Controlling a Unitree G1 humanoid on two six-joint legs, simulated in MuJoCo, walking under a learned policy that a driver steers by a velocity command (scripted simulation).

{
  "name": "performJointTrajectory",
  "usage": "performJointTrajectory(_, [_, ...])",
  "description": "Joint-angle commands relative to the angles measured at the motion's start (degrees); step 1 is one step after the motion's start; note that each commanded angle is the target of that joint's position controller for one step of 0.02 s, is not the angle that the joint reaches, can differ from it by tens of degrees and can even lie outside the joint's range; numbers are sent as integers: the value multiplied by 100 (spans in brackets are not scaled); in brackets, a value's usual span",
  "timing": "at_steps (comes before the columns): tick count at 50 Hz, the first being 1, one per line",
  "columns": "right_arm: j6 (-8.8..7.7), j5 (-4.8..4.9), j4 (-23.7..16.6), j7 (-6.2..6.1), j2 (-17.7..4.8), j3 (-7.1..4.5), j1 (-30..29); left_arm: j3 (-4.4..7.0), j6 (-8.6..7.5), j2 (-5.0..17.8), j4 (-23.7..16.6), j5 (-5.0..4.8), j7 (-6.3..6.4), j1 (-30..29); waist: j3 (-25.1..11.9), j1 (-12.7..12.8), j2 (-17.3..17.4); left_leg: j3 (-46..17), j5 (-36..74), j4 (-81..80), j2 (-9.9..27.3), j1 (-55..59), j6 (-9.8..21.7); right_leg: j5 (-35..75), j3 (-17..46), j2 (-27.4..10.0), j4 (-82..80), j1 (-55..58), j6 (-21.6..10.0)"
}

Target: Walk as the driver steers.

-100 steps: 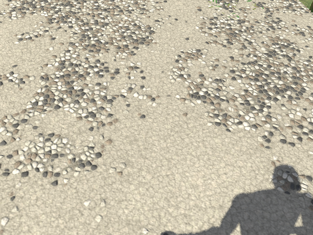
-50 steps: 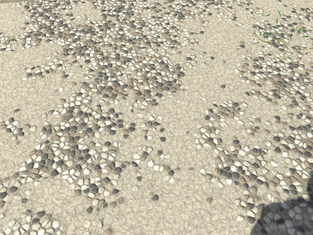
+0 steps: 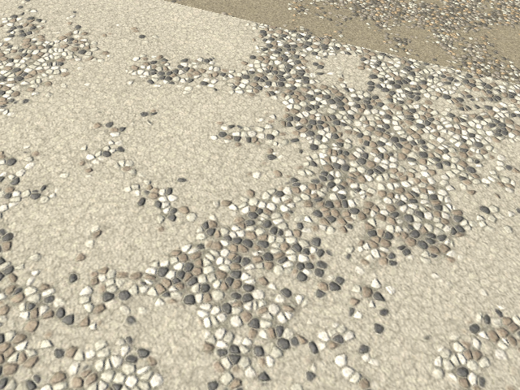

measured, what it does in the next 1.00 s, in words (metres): steps on the spot: right foot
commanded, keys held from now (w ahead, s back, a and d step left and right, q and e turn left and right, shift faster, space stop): no key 0.64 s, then w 0.36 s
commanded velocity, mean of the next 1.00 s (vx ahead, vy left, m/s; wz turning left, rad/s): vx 0.09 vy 0.00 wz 0.03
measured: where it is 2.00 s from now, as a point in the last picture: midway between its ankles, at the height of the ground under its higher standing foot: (259, 379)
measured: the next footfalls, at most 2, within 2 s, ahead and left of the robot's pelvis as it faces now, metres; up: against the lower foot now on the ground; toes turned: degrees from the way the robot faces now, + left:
right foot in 0.14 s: +0.02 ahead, -0.13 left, +0.00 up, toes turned +0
right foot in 1.36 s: +0.38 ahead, -0.09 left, +0.00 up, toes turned -4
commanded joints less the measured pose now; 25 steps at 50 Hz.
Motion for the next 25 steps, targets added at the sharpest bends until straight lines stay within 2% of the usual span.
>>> performJointTrajectory(1, [-165, 62, -220, -75, -732, -153, -169, 77, -77, 325, -153, 11, 29, 114, -300, -34, 976, -834, 2876, -559, 1241, 306, 711, -95, 105, 2, -146, 174, 63])
performJointTrajectory(4, [-153, 54, -35, -108, -776, -170, -50, 23, -81, 240, -76, -62, 113, 18, -337, -148, 1027, -982, 2791, -330, 1253, 479, 715, 80, 39, 76, -1149, 482, 84])
performJointTrajectory(6, [-140, 104, 38, -131, -804, -188, -149, -4, -136, 235, 95, -42, 166, 250, -394, 12, 847, -1004, 2228, -217, 1131, 162, 456, 1420, 112, -26, -2269, 1270, 43])
performJointTrajectory(7, [-168, 108, 61, -123, -706, -159, -62, 15, -196, 408, 138, 21, 191, 269, -470, -48, 642, -1037, 1669, -236, 1024, -147, 249, 1972, 460, -351, -2336, 1720, 12])
performJointTrajectory(8, [-182, 83, 108, -93, -686, -175, 131, 38, -251, 650, 138, 65, 192, 248, -419, -245, 297, -861, 1119, -213, 747, -362, 146, 2672, 772, -732, -2171, 1871, -64])
performJointTrajectory(9, [-154, 100, 238, -71, -570, -164, 182, 61, -259, 664, 237, -56, 143, -31, -121, -355, -282, -616, 652, -551, 464, -83, 83, 2377, 730, -646, -2064, 1144, -198])
performJointTrajectory(10, [-135, 69, 362, -87, -717, -186, 56, 5, -289, 403, 245, -54, 91, -61, -14, -176, -135, -606, 652, -468, 487, 149, 51, 1961, 698, -561, -2210, 908, -174])
performJointTrajectory(11, [-125, 76, 428, -92, -775, -222, -11, -15, -308, 354, 316, -34, 81, 10, 26, -113, -76, -619, 715, -387, 528, 173, 78, 1719, 649, -496, -2314, 859, -140])
performJointTrajectory(12, [-127, 90, 478, -82, -770, -226, -30, -13, -310, 376, 394, -12, 101, 23, 30, -123, -100, -631, 846, -368, 558, 198, 88, 1683, 638, -461, -2354, 870, -139])
performJointTrajectory(14, [-140, 85, 619, -77, -702, -220, -4, -16, -332, 376, 540, -27, 139, 77, 2, -121, -34, -652, 854, -426, 591, 137, 75, 1622, 632, -450, -2380, 986, -149])
performJointTrajectory(17, [-154, 95, 889, -98, -657, -211, 59, -29, -335, 331, 695, -24, 148, 44, 39, -110, 119, -643, 678, -542, 570, 55, 30, 1462, 656, -467, -2424, 1040, -187])
performJointTrajectory(25, [-146, 98, 1451, -127, -615, -180, 250, -69, -337, 249, 1147, -19, 170, 79, 135, -115, 239, -642, 440, -683, 578, -44, -23, 1167, 685, -452, -2508, 1000, -245])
